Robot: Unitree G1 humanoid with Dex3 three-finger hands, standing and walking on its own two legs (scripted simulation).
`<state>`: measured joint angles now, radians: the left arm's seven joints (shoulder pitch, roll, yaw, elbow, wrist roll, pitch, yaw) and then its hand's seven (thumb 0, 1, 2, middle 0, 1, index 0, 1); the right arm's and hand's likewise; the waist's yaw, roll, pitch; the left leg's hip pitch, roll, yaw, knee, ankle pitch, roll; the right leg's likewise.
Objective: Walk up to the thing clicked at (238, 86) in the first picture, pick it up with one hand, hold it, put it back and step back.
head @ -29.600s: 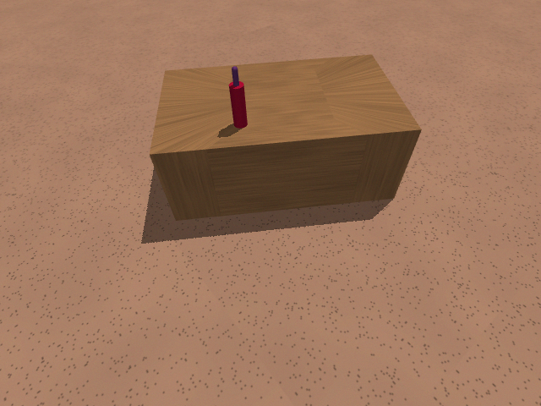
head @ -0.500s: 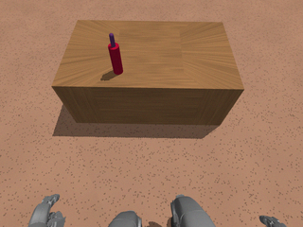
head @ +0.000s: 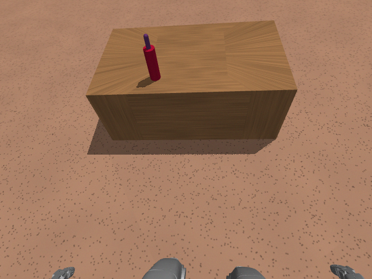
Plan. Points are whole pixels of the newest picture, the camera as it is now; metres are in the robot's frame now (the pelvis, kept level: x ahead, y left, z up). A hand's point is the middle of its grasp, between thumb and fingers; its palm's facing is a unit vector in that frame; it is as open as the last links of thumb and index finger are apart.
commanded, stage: step back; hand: left
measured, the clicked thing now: (150, 57) +1.07 +0.24 -0.22
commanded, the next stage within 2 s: stand in 1.00 s
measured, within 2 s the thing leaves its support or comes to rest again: neither
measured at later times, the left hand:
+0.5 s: hand out of the picture -0.01 +0.28 -0.14, palm faces +0.05 -0.93 -0.36, open 7.4 cm
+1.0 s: hand out of the picture +0.09 +0.29 -0.13, palm faces +0.03 -0.93 -0.37, open 7.4 cm
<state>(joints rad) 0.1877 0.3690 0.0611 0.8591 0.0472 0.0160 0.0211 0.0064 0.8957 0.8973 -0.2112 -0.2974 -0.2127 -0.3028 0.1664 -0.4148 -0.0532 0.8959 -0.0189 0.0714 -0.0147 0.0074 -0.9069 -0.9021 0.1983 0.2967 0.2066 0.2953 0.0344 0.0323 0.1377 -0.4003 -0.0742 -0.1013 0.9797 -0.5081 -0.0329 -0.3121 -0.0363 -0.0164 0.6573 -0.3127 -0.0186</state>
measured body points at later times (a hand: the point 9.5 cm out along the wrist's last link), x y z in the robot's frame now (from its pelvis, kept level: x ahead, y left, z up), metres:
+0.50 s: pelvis -0.05 +0.02 +0.00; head -0.05 +0.02 +0.45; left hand -0.01 +0.33 -0.12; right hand +0.03 -0.29 -0.12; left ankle -0.03 +0.14 -0.72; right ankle -0.02 -0.11 -0.73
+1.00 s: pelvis -0.01 +0.03 +0.01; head +0.00 +0.03 +0.46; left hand +0.09 +0.34 -0.11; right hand +0.10 -0.27 -0.11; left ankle -0.03 +0.14 -0.73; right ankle -0.02 -0.11 -0.73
